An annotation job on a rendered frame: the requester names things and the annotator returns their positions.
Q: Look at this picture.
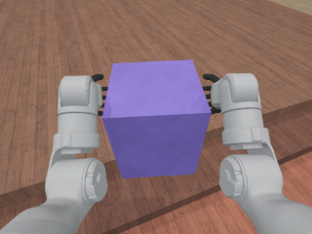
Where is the robot right forearm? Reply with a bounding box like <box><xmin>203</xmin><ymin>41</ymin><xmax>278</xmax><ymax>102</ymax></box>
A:
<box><xmin>211</xmin><ymin>73</ymin><xmax>283</xmax><ymax>187</ymax></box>

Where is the right robot hand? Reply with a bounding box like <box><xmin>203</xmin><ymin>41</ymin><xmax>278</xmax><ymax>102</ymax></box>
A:
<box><xmin>202</xmin><ymin>73</ymin><xmax>221</xmax><ymax>115</ymax></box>

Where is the robot right upper arm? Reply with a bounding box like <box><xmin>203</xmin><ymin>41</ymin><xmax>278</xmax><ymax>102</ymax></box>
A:
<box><xmin>218</xmin><ymin>153</ymin><xmax>312</xmax><ymax>234</ymax></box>

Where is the carton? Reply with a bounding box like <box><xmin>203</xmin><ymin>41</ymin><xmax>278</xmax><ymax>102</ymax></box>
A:
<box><xmin>101</xmin><ymin>59</ymin><xmax>212</xmax><ymax>178</ymax></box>

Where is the robot left forearm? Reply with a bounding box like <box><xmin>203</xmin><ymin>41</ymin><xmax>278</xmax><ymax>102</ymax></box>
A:
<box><xmin>45</xmin><ymin>75</ymin><xmax>103</xmax><ymax>195</ymax></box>

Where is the left robot hand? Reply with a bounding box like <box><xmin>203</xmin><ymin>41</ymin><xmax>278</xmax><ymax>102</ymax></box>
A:
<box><xmin>92</xmin><ymin>74</ymin><xmax>108</xmax><ymax>116</ymax></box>

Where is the robot left upper arm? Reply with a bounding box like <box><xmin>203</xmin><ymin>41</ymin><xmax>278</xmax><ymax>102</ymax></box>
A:
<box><xmin>0</xmin><ymin>158</ymin><xmax>108</xmax><ymax>234</ymax></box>

